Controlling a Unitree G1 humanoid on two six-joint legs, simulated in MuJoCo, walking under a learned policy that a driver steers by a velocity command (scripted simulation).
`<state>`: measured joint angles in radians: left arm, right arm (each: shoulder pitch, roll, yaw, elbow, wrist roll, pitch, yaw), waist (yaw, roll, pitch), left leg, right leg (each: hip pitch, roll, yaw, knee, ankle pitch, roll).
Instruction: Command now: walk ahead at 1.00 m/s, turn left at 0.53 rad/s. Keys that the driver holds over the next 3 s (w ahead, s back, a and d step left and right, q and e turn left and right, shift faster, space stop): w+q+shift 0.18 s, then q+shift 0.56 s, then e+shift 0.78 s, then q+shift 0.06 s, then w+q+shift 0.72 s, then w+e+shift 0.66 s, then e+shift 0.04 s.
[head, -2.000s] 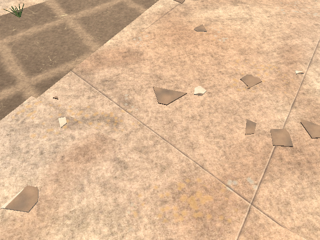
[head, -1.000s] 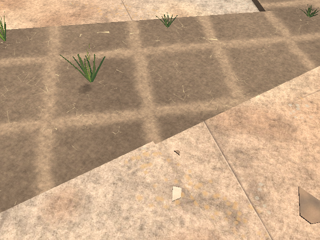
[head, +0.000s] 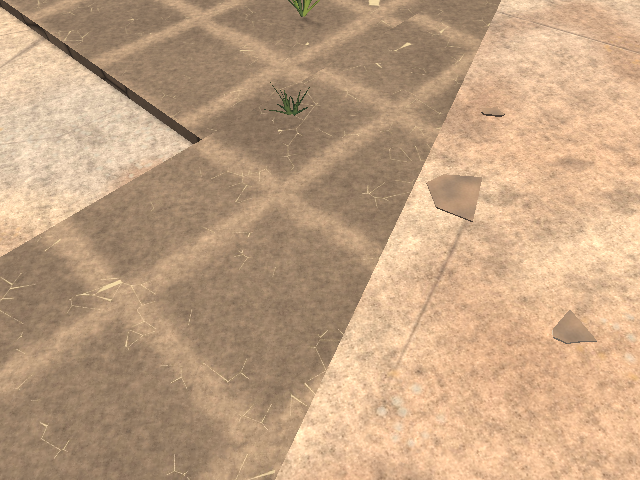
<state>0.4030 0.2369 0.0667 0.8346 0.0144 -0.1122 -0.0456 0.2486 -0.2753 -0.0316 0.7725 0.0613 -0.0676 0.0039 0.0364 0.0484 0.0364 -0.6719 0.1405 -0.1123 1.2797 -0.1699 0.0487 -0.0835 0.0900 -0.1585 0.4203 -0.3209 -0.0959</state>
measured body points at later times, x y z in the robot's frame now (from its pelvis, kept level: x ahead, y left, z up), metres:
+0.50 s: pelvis +0.38 +0.03 +0.00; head +0.42 +0.06 +0.45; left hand +0.56 +0.34 -0.02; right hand +0.55 -0.21 -0.11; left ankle +0.33 +0.08 -0.73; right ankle +0.63 -0.06 -0.69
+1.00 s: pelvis +0.50 +0.02 +0.00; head +0.51 +0.04 +0.45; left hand +0.40 +0.30 -0.12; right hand +0.79 -0.03 -0.09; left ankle +0.40 +0.07 -0.73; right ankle +0.63 -0.01 -0.72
